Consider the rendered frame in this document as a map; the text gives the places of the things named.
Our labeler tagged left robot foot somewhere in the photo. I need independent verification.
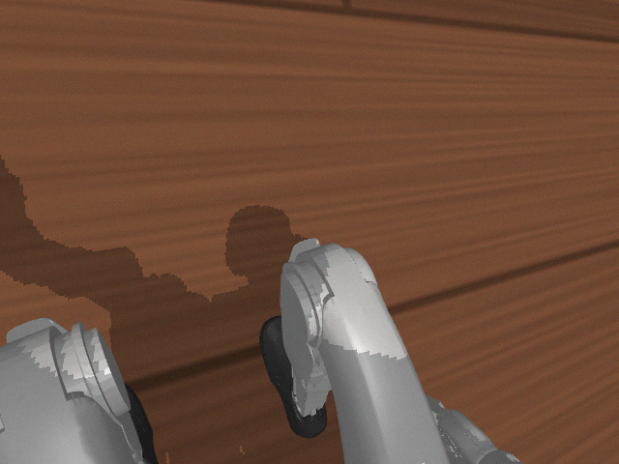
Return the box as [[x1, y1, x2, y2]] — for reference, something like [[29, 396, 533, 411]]
[[124, 383, 159, 464]]

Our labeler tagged right robot hand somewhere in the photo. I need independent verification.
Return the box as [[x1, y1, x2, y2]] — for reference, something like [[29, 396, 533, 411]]
[[426, 395, 498, 464]]

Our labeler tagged right robot foot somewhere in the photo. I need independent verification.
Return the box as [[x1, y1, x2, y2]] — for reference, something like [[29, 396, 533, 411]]
[[259, 316, 327, 438]]

